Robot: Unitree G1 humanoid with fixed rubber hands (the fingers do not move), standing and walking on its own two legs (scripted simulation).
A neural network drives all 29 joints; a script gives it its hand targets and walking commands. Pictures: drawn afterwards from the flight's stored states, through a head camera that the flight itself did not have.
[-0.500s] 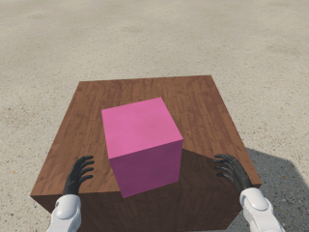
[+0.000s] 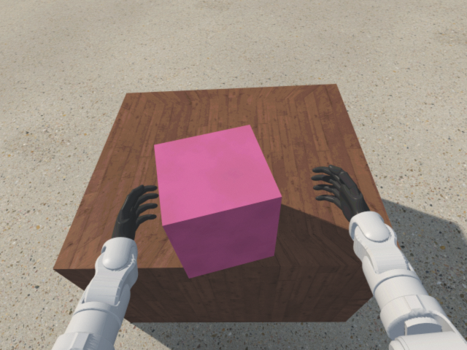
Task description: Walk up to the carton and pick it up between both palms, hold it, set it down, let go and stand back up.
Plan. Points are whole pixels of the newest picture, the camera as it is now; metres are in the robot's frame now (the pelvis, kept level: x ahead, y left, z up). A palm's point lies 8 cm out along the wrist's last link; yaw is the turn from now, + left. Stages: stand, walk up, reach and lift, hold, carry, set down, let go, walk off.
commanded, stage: reach and lift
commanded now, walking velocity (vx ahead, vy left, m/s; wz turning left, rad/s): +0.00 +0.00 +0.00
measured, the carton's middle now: (218, 204) +0.43 +0.09 -0.07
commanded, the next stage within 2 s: none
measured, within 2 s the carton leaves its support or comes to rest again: neither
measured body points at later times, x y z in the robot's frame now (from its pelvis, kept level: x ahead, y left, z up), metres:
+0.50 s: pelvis +0.05 +0.01 +0.01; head +0.09 -0.01 +0.45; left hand +0.37 +0.24 +0.06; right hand +0.44 -0.14 +0.04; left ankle +0.05 +0.18 -0.73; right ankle +0.08 -0.09 -0.73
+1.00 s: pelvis +0.05 +0.01 +0.01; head +0.08 -0.01 +0.45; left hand +0.40 +0.24 +0.07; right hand +0.47 -0.13 +0.07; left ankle +0.05 +0.18 -0.73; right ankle +0.08 -0.09 -0.73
